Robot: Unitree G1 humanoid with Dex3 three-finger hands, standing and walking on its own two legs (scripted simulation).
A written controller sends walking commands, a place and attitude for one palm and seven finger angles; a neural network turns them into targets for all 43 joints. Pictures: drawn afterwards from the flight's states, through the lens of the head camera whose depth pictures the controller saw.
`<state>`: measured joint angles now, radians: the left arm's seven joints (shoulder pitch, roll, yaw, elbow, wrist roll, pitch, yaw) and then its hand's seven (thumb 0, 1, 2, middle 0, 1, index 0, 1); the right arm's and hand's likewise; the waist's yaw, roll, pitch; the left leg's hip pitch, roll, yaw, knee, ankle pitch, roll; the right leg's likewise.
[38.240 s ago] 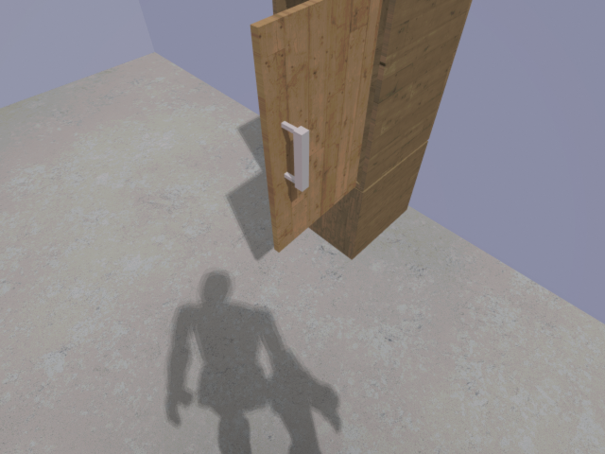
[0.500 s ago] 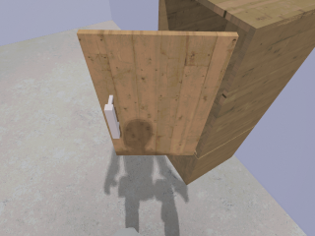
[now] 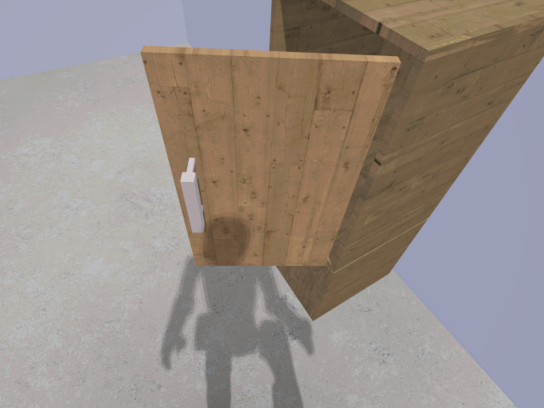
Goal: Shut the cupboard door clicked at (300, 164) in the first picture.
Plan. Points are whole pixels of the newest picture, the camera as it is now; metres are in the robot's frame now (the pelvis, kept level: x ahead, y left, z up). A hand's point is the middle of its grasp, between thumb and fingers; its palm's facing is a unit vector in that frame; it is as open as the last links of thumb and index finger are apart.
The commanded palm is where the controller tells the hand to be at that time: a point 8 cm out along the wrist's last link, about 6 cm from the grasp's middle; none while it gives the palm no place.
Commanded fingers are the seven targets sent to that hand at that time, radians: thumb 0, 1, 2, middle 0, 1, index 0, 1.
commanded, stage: come to a stop and stand still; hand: left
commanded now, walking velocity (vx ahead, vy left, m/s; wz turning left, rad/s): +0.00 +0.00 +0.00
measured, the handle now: (195, 196) +0.47 +0.18 -0.02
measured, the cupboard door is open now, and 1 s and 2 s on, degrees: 60 60 60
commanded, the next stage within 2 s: look again from close up in 1.06 s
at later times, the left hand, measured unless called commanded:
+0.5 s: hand out of the picture -0.01 +0.13 -0.18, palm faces +0.03 -0.99 -0.13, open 7.4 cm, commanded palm none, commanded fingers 0.00 0.90 0.90 -0.20 -0.30 -0.20 -0.30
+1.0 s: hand out of the picture +0.00 +0.13 -0.18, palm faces +0.05 -0.99 -0.15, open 7.4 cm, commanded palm none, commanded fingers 0.00 0.90 0.90 -0.20 -0.30 -0.20 -0.30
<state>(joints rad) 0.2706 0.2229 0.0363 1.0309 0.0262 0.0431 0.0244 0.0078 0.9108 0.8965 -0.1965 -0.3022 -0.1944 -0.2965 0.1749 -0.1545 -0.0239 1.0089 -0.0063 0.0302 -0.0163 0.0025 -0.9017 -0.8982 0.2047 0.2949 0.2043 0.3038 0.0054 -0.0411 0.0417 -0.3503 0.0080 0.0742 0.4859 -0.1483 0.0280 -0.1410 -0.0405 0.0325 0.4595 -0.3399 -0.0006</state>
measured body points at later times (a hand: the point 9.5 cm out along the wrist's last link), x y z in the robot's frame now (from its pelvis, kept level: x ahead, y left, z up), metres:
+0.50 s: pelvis +0.01 -0.03 +0.00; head +0.02 -0.01 +0.45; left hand -0.01 +0.18 -0.17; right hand -0.06 -0.24 -0.15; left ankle +0.07 +0.10 -0.73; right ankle -0.05 -0.15 -0.73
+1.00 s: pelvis +0.03 -0.02 +0.01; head +0.04 +0.00 +0.45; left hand +0.00 +0.19 -0.16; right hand +0.06 -0.25 -0.15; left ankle +0.07 +0.10 -0.73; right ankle -0.05 -0.15 -0.73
